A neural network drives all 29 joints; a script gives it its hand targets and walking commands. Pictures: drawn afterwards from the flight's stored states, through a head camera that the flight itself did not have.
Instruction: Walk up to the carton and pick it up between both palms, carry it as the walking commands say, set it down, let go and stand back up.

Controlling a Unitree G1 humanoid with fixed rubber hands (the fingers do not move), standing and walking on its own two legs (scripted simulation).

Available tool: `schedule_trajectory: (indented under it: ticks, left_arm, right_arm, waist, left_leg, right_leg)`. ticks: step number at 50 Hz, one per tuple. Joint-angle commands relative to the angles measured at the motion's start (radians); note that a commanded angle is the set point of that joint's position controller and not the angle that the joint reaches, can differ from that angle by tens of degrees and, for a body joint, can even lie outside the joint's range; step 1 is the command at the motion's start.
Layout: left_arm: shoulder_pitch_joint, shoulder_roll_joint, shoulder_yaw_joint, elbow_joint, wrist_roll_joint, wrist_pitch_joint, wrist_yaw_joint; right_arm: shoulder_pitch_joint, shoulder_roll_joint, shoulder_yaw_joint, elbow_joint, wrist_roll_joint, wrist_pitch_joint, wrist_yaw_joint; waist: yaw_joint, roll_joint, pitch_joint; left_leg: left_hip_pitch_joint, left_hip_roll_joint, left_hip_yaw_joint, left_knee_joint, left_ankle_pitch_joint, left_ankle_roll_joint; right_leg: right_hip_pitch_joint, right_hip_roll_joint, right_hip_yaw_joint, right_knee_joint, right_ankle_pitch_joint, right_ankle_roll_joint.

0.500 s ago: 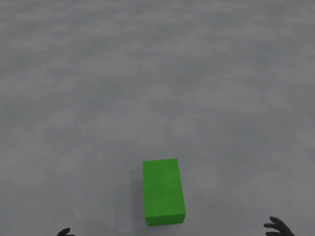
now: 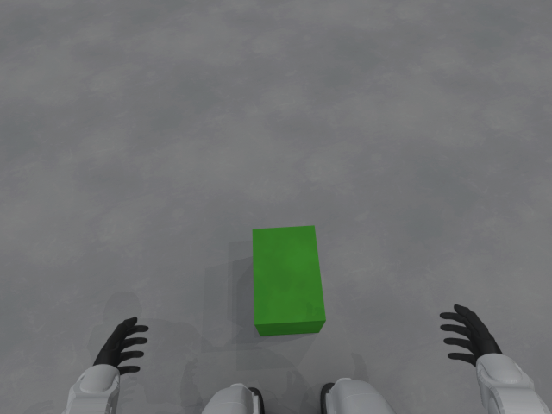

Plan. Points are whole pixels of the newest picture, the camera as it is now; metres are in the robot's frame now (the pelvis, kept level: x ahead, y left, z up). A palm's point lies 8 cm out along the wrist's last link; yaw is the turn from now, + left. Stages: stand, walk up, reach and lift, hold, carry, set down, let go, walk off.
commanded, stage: reach and lift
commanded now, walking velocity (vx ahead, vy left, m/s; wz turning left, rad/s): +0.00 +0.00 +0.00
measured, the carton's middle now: (286, 282) +0.46 -0.01 -0.65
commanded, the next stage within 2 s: none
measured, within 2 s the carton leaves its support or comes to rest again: neither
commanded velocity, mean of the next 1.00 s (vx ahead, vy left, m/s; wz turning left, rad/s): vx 0.00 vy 0.00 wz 0.00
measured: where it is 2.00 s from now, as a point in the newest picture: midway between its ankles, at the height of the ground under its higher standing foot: outside the picture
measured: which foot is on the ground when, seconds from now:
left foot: down 0.00-1.00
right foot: down 0.00-1.00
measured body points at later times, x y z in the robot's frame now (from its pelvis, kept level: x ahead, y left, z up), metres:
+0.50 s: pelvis -0.06 +0.00 -0.06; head +0.15 +0.00 +0.33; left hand +0.32 +0.24 -0.16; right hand +0.30 -0.25 -0.16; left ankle +0.01 +0.12 -0.73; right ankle +0.01 -0.13 -0.73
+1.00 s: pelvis -0.06 -0.01 -0.10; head +0.24 -0.01 +0.23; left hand +0.45 +0.19 -0.21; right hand +0.44 -0.21 -0.22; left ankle +0.01 +0.12 -0.73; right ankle +0.01 -0.13 -0.73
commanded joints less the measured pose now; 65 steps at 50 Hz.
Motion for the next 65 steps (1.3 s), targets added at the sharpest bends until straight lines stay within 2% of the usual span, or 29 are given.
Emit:
schedule_trajectory:
  ticks: [1, 3, 4, 6, 7, 8, 11, 13, 16, 20, 22, 23, 24, 27, 30, 31, 35, 37, 44, 49, 52, 53, 55, 57, 58, 59, 61, 63, 65]
  left_arm:
    - [-0.146, 0.146, 0.016, -0.131, -0.074, 0.001, 0.011]
    - [-0.28, 0.15, 0.004, -0.192, -0.069, 0.01, 0.021]
    - [-0.291, 0.164, 0.046, -0.184, -0.081, 0.012, 0.023]
    - [-0.398, 0.152, 0.018, -0.199, -0.094, 0.025, 0.037]
    - [-0.377, 0.175, 0.042, -0.144, -0.103, 0.042, 0.036]
    - [-0.423, 0.174, 0.027, -0.169, -0.101, 0.06, 0.039]
    - [-0.469, 0.168, 0.037, -0.147, -0.094, 0.118, 0.06]
    - [-0.495, 0.148, 0.033, -0.065, -0.086, 0.15, 0.069]
    - [-0.591, 0.136, 0.025, -0.088, -0.108, 0.158, 0.066]
    - [-0.805, 0.197, 0.089, -0.139, -0.098, 0.105, 0.071]
    - [-0.835, 0.176, 0.054, -0.084, -0.111, 0.111, 0.069]
    - [-0.877, 0.186, 0.069, -0.122, -0.11, 0.111, 0.066]
    - [-0.899, 0.184, 0.055, -0.03, -0.119, 0.119, 0.069]
    - [-0.919, 0.147, 0.064, -0.002, -0.13, 0.117, 0.074]
    - [-1.007, 0.125, 0.044, 0.037, -0.139, 0.089, 0.066]
    - [-1.073, 0.14, 0.049, 0.04, -0.145, 0.084, 0.076]
    - [-1.144, 0.147, 0.108, 0.079, -0.126, 0.023, 0.085]
    - [-1.141, 0.157, 0.139, 0.104, -0.098, 0.007, 0.096]
    - [-1.325, 0.132, 0.158, 0.14, -0.111, -0.034, 0.102]
    - [-1.49, 0.11, 0.128, 0.118, -0.112, -0.058, 0.104]
    - [-1.547, 0.135, 0.15, 0.211, -0.102, -0.043, 0.105]
    - [-1.59, 0.124, 0.185, 0.188, -0.101, -0.039, 0.108]
    - [-1.544, 0.115, 0.161, 0.171, -0.111, -0.037, 0.118]
    - [-1.614, 0.159, 0.195, 0.134, -0.084, -0.044, 0.127]
    - [-1.608, 0.124, 0.156, 0.093, -0.101, -0.031, 0.129]
    - [-1.627, 0.175, 0.187, 0.131, -0.081, -0.026, 0.133]
    - [-1.6, 0.136, 0.185, 0.13, -0.075, -0.011, 0.145]
    - [-1.685, 0.145, 0.174, 0.002, -0.107, 0.0, 0.156]
    - [-1.742, 0.169, 0.123, -0.197, -0.14, 0.002, 0.166]
  right_arm:
    - [-0.106, -0.131, -0.013, -0.105, 0.013, 0.01, 0.012]
    - [-0.18, -0.164, -0.068, -0.127, 0.001, 0.008, -0.002]
    - [-0.281, -0.12, -0.016, -0.176, 0.023, 0.012, -0.002]
    - [-0.332, -0.145, -0.049, -0.179, 0.029, 0.02, -0.017]
    - [-0.411, -0.167, -0.039, -0.221, 0.032, 0.026, -0.025]
    - [-0.379, -0.175, -0.058, -0.156, 0.032, 0.047, -0.027]
    - [-0.448, -0.22, -0.064, -0.104, 0.044, 0.096, -0.03]
    - [-0.449, -0.213, -0.068, -0.064, 0.021, 0.122, -0.032]
    - [-0.536, -0.167, -0.038, -0.048, 0.058, 0.139, -0.029]
    - [-0.789, -0.14, -0.024, -0.107, 0.075, 0.104, -0.047]
    - [-0.747, -0.136, -0.045, -0.042, 0.054, 0.101, -0.058]
    - [-0.823, -0.137, -0.041, -0.048, 0.087, 0.112, -0.067]
    - [-0.855, -0.13, -0.044, -0.015, 0.07, 0.111, -0.071]
    - [-0.929, -0.128, -0.04, -0.028, 0.082, 0.107, -0.075]
    - [-0.961, -0.117, -0.075, 0.027, 0.062, 0.084, -0.094]
    - [-1.017, -0.154, -0.107, 0.051, 0.064, 0.073, -0.096]
    - [-1.086, -0.086, -0.097, 0.04, 0.095, 0.019, -0.105]
    - [-1.113, -0.092, -0.071, 0.092, 0.102, 0.01, -0.1]
    - [-1.301, -0.068, -0.078, 0.102, 0.09, -0.027, -0.111]
    - [-1.448, -0.094, -0.127, 0.106, 0.068, -0.043, -0.128]
    - [-1.528, -0.077, -0.15, 0.19, 0.043, -0.026, -0.118]
    - [-1.56, -0.076, -0.141, 0.151, 0.055, -0.031, -0.126]
    - [-1.549, -0.132, -0.187, 0.146, 0.016, -0.034, -0.134]
    - [-1.585, -0.133, -0.183, 0.111, 0.035, -0.031, -0.138]
    - [-1.577, -0.182, -0.217, 0.104, 0.017, -0.038, -0.135]
    - [-1.592, -0.131, -0.182, 0.122, 0.051, -0.024, -0.129]
    - [-1.555, -0.147, -0.185, 0.172, 0.039, -0.015, -0.116]
    - [-1.632, -0.16, -0.145, 0.044, 0.083, -0.005, -0.114]
    - [-1.71, -0.191, -0.116, -0.138, 0.148, -0.006, -0.117]
  waist:
    - [-0.009, -0.074, -0.342]
    - [-0.058, -0.015, -0.36]
    - [0.014, -0.018, -0.382]
    - [-0.001, 0.009, -0.444]
    - [0.05, -0.05, -0.472]
    - [0.002, -0.009, -0.488]
    - [0.024, 0.092, -0.543]
    - [-0.002, 0.01, -0.563]
    - [0.003, 0.055, -0.599]
    - [0.046, -0.025, -0.681]
    - [-0.006, -0.053, -0.711]
    - [0.026, 0.006, -0.825]
    - [-0.001, -0.027, -0.809]
    - [0.021, -0.021, -0.836]
    - [-0.031, -0.041, -0.907]
    - [-0.032, 0.038, -0.957]
    - [-0.024, 0.004, -1.065]
    - [0.025, 0.015, -1.115]
    - [0.013, -0.043, -1.181]
    - [-0.006, 0.045, -1.252]
    - [-0.008, 0.012, -1.277]
    - [0.021, -0.031, -1.296]
    - [-0.028, -0.037, -1.438]
    - [0.032, 0.005, -1.523]
    - [-0.035, -0.01, -1.644]
    - [0.03, 0.021, -1.612]
    - [0.006, 0.024, -1.651]
    - [0.006, 0.017, -1.834]
    - [0.03, 0.077, -2.041]
  left_leg:
    - [-0.018, -0.061, -0.03, 0.08, 0.159, -0.013]
    - [-0.027, -0.052, -0.039, 0.109, 0.167, -0.014]
    - [-0.044, -0.057, -0.029, 0.129, 0.129, -0.003]
    - [-0.05, -0.054, -0.039, 0.157, 0.128, -0.024]
    - [-0.107, -0.064, -0.025, 0.201, 0.102, -0.022]
    - [-0.088, -0.048, -0.04, 0.184, 0.084, -0.027]
    - [-0.091, -0.047, -0.042, 0.199, 0.046, -0.053]
    - [-0.092, -0.044, -0.046, 0.204, 0.032, -0.036]
    - [-0.133, -0.048, -0.054, 0.207, 0.029, -0.022]
    - [-0.288, -0.063, -0.037, 0.277, 0.067, -0.007]
    - [-0.277, -0.067, -0.027, 0.277, 0.064, -0.007]
    - [-0.255, -0.08, -0.025, 0.286, 0.109, -0.022]
    - [-0.291, -0.07, -0.042, 0.278, 0.036, -0.009]
    - [-0.307, -0.082, -0.034, 0.312, 0.121, -0.015]
    - [-0.339, -0.089, -0.033, 0.307, 0.132, -0.02]
    - [-0.316, -0.084, -0.049, 0.323, 0.136, -0.02]
    - [-0.377, -0.096, -0.05, 0.368, 0.325, -0.004]
    - [-0.436, -0.106, -0.028, 0.38, 0.304, -0.016]
    - [-0.559, -0.109, -0.023, 0.395, 0.309, 0.003]
    - [-0.516, -0.111, -0.026, 0.409, 0.344, -0.004]
    - [-0.532, -0.111, -0.037, 0.42, 0.303, 0.005]
    - [-0.581, -0.113, -0.018, 0.412, 0.273, 0.013]
    - [-0.559, -0.122, -0.022, 0.435, 0.354, -0.004]
    - [-0.478, -0.126, -0.017, 0.451, 0.377, 0.004]
    - [-0.415, -0.125, -0.036, 0.444, 0.452, 0.011]
    - [-0.396, -0.13, -0.022, 0.451, 0.448, 0.006]
    - [-0.283, -0.114, -0.056, 0.473, 0.492, 0.013]
    - [-0.189, -0.123, -0.039, 0.505, 0.512, 0.001]
    - [0.02, -0.126, -0.062, 0.555, 0.733, 0.008]
  right_leg:
    - [-0.075, 0.069, -0.031, 0.095, 0.195, 0.034]
    - [-0.193, 0.071, -0.037, 0.149, 0.16, 0.037]
    - [-0.165, 0.049, -0.014, 0.127, 0.106, 0.026]
    - [-0.205, 0.058, -0.017, 0.177, 0.141, 0.021]
    - [-0.213, 0.052, -0.013, 0.187, 0.102, 0.024]
    - [-0.232, 0.057, -0.026, 0.219, 0.104, 0.025]
    - [-0.295, 0.054, -0.021, 0.229, 0.014, 0.002]
    - [-0.328, 0.066, -0.042, 0.245, 0.006, 0.016]
    - [-0.353, 0.057, -0.031, 0.241, 0.02, 0.011]
    - [-0.36, 0.052, 0.006, 0.268, 0.062, 0.034]
    - [-0.381, 0.052, -0.018, 0.271, 0.075, 0.034]
    - [-0.348, 0.049, -0.004, 0.275, 0.112, 0.032]
    - [-0.391, 0.052, -0.02, 0.293, 0.068, 0.035]
    - [-0.438, 0.056, -0.016, 0.299, 0.099, 0.035]
    - [-0.425, 0.064, -0.015, 0.312, 0.148, 0.037]
    - [-0.512, 0.068, -0.027, 0.346, 0.136, 0.026]
    - [-0.51, 0.066, -0.001, 0.362, 0.332, 0.039]
    - [-0.482, 0.063, 0.014, 0.377, 0.318, 0.032]
    - [-0.517, 0.066, 0.021, 0.395, 0.357, 0.035]
    - [-0.621, 0.084, 0.008, 0.406, 0.343, 0.021]
    - [-0.653, 0.096, -0.012, 0.43, 0.284, 0.033]
    - [-0.59, 0.085, 0.008, 0.408, 0.279, 0.027]
    - [-0.502, 0.101, -0.014, 0.45, 0.41, 0.014]
    - [-0.547, 0.103, -0.001, 0.458, 0.376, 0.018]
    - [-0.467, 0.106, -0.015, 0.457, 0.472, 0.016]
    - [-0.516, 0.11, -0.02, 0.469, 0.446, 0.017]
    - [-0.593, 0.115, -0.03, 0.483, 0.417, 0.016]
    - [-0.454, 0.122, -0.035, 0.503, 0.453, 0.007]
    - [-0.414, 0.122, -0.018, 0.534, 0.576, 0.004]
